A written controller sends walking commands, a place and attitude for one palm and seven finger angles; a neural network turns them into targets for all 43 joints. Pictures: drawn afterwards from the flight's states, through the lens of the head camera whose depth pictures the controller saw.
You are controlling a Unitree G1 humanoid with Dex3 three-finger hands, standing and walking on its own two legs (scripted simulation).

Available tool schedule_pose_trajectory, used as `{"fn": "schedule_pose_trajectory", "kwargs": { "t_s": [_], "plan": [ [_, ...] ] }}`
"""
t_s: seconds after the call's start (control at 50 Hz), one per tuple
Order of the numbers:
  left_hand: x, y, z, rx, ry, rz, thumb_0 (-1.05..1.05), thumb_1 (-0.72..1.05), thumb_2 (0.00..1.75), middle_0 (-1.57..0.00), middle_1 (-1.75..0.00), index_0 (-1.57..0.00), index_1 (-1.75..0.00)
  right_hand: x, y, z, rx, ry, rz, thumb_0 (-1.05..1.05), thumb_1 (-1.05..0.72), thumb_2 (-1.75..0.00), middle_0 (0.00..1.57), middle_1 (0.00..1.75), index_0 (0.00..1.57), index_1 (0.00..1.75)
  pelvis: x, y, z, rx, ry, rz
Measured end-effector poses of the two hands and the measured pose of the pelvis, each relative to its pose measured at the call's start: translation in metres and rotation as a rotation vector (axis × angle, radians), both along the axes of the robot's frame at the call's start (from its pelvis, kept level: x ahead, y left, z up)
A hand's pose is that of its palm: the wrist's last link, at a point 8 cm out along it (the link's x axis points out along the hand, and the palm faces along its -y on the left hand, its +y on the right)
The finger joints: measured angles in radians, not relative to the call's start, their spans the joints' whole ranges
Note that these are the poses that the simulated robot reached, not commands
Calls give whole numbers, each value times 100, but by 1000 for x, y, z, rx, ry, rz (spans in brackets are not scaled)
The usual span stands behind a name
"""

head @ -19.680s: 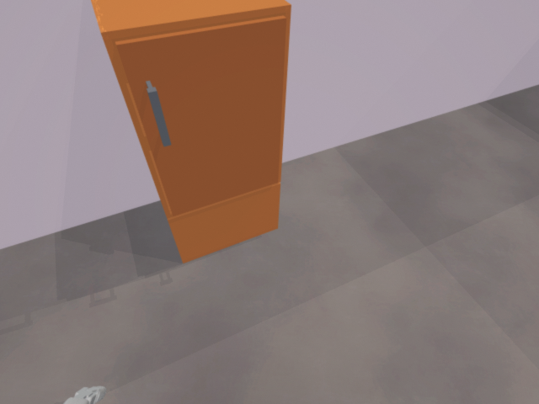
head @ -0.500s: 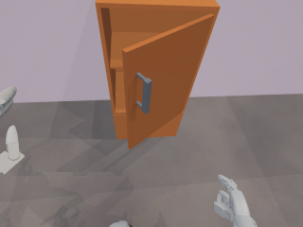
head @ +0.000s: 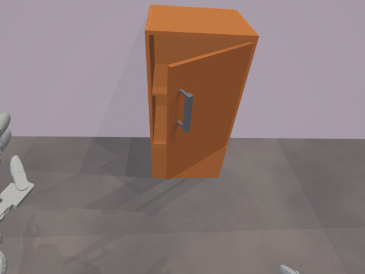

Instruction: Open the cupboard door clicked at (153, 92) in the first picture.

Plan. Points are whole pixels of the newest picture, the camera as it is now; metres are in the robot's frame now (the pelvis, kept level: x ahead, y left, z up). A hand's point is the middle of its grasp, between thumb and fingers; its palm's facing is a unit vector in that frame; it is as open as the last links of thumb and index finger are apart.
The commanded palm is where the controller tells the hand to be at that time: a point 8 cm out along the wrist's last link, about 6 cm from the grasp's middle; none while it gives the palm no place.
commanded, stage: stop stepping back and stand still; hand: left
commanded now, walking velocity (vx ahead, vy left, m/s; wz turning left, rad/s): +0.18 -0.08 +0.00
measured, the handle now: (184, 111) +0.67 +0.04 +0.00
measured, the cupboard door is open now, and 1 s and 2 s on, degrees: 35 35 35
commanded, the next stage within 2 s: let the arm hang, fingers relaxed in 0.44 s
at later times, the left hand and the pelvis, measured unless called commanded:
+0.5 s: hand (47, 197) +0.18 +0.23 +0.17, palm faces +0.43 -0.77 -0.47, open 7.4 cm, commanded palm +0.12 +0.27 +0.18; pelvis -0.02 -0.02 +0.01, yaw -1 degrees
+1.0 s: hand out of the picture -0.04 +0.19 -0.17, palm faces +0.05 -0.98 -0.21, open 7.1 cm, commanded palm none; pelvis -0.01 +0.00 +0.01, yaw +1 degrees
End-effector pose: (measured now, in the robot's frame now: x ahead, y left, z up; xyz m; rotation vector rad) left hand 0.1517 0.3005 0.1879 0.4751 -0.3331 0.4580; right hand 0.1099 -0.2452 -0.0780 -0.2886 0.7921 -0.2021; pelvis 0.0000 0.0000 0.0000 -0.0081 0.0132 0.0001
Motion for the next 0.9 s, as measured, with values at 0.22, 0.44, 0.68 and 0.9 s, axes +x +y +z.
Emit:
{"fn": "schedule_pose_trajectory", "kwargs": {
  "t_s": [0.22, 0.44, 0.68, 0.9],
  "plan": [
    [-10, -22, 2, 108, 94, -65, 1, 89, 90, -21, -30, -20, -30, -32, 12, -11, 114, -45, -36, 1, -90, -90, 20, 30, 20, 30, -23, -12, -2, 23, -42, -19],
    [-12, -34, 2, 87, 109, -27, 1, 88, 90, -21, -30, -21, -30, -14, -26, -9, 81, -17, -27, 1, -90, -90, 20, 30, 20, 30, -23, -26, 4, 42, -34, -13],
    [3, -20, -182, -226, 815, -3, 0, 90, 90, -20, -30, -20, -30, 22, -26, -33, 67, 82, 73, 1, -91, -90, 20, 29, 20, 30, -16, -7, -8, 19, -11, 23],
    [-150, -74, -329, -634, 1567, 113, -2, 100, 90, -21, -30, -20, -30, -62, 17, -48, 115, 452, 9, 0, -92, -90, 20, 29, 20, 30, -13, -5, 5, 7, -41, 25]
  ]
}}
